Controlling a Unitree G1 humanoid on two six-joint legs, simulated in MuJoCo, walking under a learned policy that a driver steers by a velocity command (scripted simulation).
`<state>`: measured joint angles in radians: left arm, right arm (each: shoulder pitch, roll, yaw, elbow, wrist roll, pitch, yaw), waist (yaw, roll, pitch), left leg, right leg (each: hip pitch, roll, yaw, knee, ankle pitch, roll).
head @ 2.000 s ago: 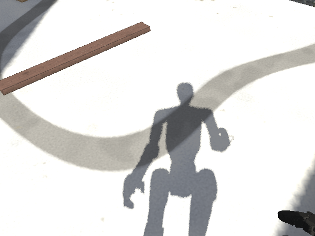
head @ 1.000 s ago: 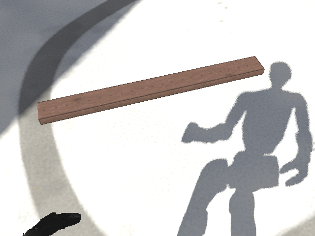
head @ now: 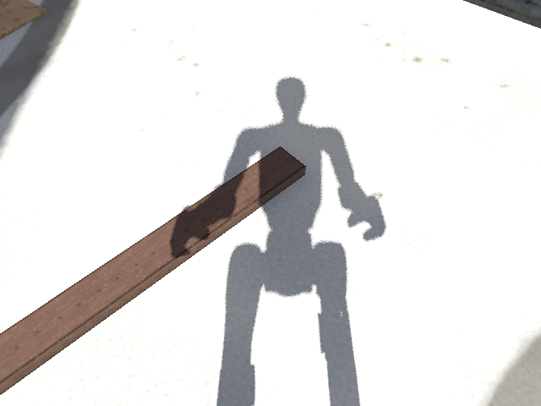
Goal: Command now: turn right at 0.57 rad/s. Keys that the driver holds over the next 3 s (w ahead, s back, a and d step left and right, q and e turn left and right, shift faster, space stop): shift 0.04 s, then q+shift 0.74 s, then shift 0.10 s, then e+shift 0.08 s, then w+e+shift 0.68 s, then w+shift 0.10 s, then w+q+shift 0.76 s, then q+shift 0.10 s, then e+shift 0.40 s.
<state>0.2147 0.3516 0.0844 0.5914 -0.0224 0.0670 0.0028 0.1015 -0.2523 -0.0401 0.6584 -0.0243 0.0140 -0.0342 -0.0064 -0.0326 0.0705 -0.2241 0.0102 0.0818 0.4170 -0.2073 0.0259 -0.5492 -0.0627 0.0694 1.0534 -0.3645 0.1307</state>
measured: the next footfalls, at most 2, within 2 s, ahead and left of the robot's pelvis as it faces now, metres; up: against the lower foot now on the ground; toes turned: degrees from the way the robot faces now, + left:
right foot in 0.14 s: +0.05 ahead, -0.16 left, +0.00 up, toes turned -1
left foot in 0.56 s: +0.03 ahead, +0.10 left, +0.00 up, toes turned +22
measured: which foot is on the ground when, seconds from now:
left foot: down 0.00-0.14, up 0.16-0.54, down 0.56-1.00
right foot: up 0.00-0.12, down 0.14-0.58, up 0.60-1.00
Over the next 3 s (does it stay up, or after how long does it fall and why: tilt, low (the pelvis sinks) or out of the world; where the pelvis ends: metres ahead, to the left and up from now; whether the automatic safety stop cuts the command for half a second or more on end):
stays up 1.44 0.24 -0.02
